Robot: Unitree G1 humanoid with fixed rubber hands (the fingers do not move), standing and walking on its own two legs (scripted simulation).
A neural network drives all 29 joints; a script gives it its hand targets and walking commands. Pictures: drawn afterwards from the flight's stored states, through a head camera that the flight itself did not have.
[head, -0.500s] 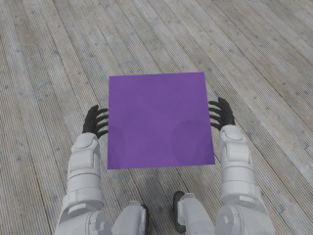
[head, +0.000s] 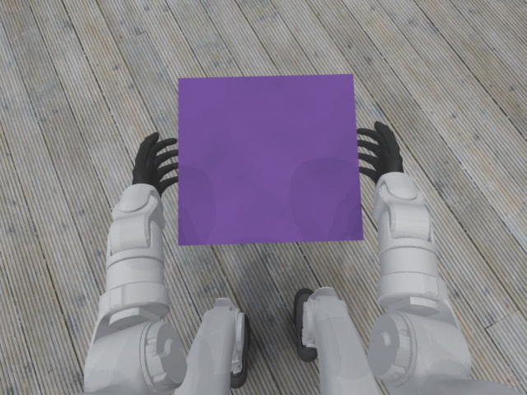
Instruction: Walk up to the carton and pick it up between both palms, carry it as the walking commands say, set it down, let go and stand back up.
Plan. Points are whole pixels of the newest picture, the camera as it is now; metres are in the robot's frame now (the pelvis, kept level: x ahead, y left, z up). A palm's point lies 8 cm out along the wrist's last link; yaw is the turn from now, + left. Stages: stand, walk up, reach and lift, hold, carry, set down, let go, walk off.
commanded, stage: set down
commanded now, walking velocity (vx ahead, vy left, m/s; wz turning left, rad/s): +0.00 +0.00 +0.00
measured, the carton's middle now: (267, 169) +0.47 +0.00 -0.16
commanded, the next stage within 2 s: none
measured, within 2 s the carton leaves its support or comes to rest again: neither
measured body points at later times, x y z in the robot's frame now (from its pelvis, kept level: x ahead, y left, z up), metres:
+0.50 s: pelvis -0.02 +0.00 -0.08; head +0.24 -0.01 +0.29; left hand +0.45 +0.19 -0.16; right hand +0.46 -0.18 -0.16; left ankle +0.04 +0.11 -0.60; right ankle +0.11 -0.10 -0.60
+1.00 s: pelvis -0.03 +0.00 -0.15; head +0.26 -0.01 +0.19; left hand +0.47 +0.18 -0.25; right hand +0.49 -0.18 -0.25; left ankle +0.04 +0.11 -0.60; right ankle +0.11 -0.10 -0.60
